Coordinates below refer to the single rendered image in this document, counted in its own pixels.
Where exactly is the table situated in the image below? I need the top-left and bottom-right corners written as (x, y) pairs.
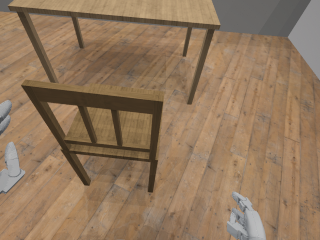
top-left (8, 0), bottom-right (221, 105)

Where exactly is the robot right hand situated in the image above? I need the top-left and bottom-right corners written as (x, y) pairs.
top-left (227, 191), bottom-right (266, 240)

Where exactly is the robot left hand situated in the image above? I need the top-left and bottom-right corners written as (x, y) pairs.
top-left (0, 100), bottom-right (25, 195)

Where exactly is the chair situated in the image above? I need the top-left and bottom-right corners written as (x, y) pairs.
top-left (21, 79), bottom-right (165, 193)

